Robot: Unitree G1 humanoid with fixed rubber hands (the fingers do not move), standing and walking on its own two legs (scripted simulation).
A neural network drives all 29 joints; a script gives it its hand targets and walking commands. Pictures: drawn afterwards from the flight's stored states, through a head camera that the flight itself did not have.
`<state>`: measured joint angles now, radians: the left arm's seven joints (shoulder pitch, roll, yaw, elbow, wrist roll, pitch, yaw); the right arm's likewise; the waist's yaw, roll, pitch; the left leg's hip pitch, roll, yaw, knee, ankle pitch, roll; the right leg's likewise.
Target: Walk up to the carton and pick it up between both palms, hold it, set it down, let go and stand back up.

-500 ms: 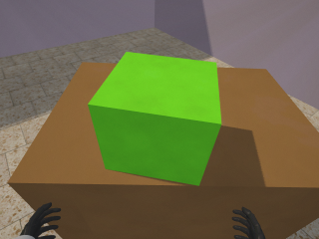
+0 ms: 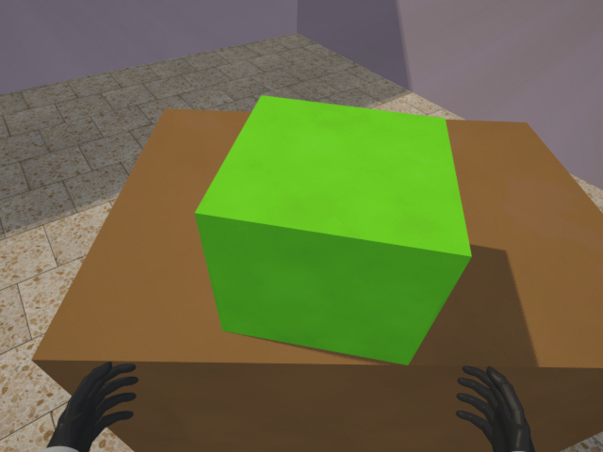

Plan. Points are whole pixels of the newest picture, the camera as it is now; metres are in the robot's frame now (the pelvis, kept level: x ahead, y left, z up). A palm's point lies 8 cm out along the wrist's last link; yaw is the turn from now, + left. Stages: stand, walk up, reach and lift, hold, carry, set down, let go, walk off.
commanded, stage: reach and lift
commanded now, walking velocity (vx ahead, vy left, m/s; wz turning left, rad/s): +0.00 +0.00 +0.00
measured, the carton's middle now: (332, 225) +0.47 -0.03 +0.05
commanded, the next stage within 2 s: none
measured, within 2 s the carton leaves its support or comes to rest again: neither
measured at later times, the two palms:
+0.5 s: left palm (65, 431) +0.16 +0.26 +0.05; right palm (529, 426) +0.17 -0.23 +0.06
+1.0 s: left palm (97, 327) +0.24 +0.24 +0.11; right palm (563, 385) +0.20 -0.26 +0.09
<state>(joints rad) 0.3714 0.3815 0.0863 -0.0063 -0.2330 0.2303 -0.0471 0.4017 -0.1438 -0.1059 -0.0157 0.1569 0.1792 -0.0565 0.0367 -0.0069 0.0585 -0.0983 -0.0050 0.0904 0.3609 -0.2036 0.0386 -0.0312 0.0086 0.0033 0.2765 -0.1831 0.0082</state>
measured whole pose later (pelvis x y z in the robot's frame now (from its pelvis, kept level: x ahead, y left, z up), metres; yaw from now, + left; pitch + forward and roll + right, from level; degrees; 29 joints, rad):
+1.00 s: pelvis -0.01 -0.04 +0.00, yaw +0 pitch -4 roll +0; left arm 0.03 0.53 0.17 0.02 -0.41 0.33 -0.16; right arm 0.27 -0.21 -0.09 -0.36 0.32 0.47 -0.21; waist 0.01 -0.02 0.00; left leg -0.10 0.02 0.08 0.34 -0.17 0.00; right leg -0.08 0.04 -0.01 0.36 -0.21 -0.04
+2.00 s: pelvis -0.02 -0.03 +0.00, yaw +0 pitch +2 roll +0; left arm -0.68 0.60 0.15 0.45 -0.35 0.59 -0.12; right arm -0.43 -0.40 -0.06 0.15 0.47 0.52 -0.16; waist -0.10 -0.06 -0.06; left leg -0.23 0.02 0.08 0.34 -0.15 0.01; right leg -0.19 0.04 -0.01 0.32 -0.16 -0.03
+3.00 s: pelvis -0.02 -0.04 -0.01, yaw +2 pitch +9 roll -1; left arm -0.99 0.58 -0.09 1.09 -0.38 0.19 -0.12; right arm -0.72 -0.28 -0.04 0.73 0.35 0.23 -0.14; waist -0.14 -0.05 -0.11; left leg -0.41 0.03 0.04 0.42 -0.16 0.00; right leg -0.35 0.05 -0.05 0.38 -0.18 -0.04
